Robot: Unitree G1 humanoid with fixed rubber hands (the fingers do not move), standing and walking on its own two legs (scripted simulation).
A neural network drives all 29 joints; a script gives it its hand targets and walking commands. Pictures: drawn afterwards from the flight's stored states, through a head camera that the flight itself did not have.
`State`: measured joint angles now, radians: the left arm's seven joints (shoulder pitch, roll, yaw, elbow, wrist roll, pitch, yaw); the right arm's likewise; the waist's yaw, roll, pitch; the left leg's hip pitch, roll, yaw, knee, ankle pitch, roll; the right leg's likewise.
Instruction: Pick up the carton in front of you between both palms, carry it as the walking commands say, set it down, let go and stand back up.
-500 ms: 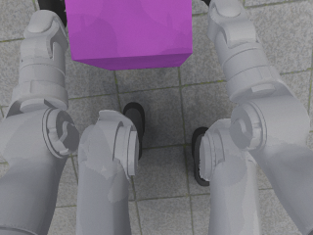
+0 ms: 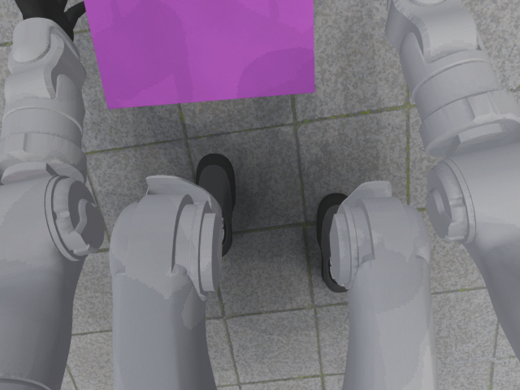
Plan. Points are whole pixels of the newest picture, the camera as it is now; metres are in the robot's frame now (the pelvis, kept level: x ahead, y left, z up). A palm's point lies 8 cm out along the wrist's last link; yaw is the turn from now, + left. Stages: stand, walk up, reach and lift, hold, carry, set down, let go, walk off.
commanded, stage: set down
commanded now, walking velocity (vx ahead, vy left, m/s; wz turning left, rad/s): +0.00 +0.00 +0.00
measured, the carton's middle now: (215, 14) +0.50 +0.13 -0.25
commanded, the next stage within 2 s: let go in 1.04 s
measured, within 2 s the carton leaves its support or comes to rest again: neither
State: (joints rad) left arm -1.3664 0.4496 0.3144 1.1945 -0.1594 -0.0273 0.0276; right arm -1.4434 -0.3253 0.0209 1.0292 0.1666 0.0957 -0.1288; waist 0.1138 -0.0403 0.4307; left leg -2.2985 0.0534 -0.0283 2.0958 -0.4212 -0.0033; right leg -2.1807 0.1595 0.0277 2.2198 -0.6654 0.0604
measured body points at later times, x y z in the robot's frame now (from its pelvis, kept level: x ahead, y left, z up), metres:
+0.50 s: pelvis +0.02 +0.01 +0.09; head +0.34 +0.06 +0.39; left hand +0.50 +0.32 -0.04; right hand +0.59 -0.06 -0.03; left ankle +0.15 +0.13 -0.34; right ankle +0.09 -0.12 -0.34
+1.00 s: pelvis +0.04 +0.01 +0.22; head +0.34 +0.07 +0.56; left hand +0.49 +0.33 +0.12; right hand +0.58 -0.06 +0.12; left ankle +0.15 +0.13 -0.34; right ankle +0.09 -0.12 -0.34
